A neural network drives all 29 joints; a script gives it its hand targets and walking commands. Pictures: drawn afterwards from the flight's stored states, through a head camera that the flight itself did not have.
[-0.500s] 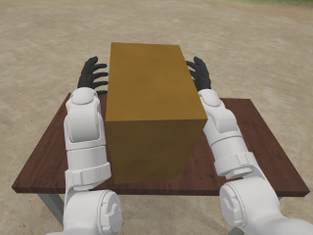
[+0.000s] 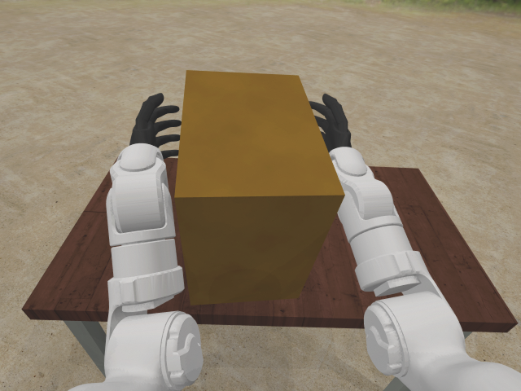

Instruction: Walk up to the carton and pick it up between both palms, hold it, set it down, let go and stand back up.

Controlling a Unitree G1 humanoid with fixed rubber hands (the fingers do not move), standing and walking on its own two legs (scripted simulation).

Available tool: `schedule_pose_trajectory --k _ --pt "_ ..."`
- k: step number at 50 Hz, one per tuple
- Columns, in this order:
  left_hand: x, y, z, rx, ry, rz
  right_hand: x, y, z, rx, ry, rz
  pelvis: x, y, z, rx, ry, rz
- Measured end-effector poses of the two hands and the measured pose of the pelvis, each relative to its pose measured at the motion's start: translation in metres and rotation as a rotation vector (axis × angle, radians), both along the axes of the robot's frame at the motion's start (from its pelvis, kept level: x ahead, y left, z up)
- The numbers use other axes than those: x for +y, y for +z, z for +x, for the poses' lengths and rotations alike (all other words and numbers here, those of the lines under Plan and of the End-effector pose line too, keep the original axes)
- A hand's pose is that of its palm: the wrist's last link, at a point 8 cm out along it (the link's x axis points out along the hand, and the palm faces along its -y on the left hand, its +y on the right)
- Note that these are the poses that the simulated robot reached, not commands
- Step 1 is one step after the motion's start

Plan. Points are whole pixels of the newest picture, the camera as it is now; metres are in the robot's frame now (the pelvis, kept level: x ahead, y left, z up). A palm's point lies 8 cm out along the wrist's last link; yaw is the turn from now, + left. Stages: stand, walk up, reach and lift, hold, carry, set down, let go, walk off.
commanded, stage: hold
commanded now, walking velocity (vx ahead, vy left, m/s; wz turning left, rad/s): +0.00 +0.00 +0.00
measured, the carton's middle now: (245, 189) +0.36 +0.00 +0.17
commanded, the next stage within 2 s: none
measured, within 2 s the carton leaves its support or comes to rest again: neither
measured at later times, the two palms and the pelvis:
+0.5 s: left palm (146, 153) +0.36 +0.14 +0.24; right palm (333, 150) +0.37 -0.13 +0.23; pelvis +0.00 +0.00 +0.00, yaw +0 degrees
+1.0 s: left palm (146, 152) +0.36 +0.13 +0.24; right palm (334, 150) +0.37 -0.13 +0.23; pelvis +0.00 +0.00 +0.00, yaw +0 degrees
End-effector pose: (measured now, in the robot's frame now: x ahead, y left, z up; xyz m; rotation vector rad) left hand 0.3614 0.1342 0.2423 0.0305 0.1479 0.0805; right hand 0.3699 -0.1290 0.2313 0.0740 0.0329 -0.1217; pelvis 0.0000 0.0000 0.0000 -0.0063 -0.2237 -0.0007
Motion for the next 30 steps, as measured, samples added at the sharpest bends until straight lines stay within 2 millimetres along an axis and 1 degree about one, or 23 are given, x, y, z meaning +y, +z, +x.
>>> schedule_pose_trajectory --k 13,30 --pt "0.0 -0.003 0.0034 -0.001 -0.008 0.006 -0.0003 -0.0019 0.0024 0.0 -0.004 0.001 0.0016 -0.0001 0.0038 -0.002 0.006 -0.003" --pt "0.0022 -0.0029 0.0005 -0.006 0.001 0.002 0.002 -0.0006 0.0015 -0.005 0.003 0.0 0.002 0.0 0.0044 -0.003 0.005 -0.002"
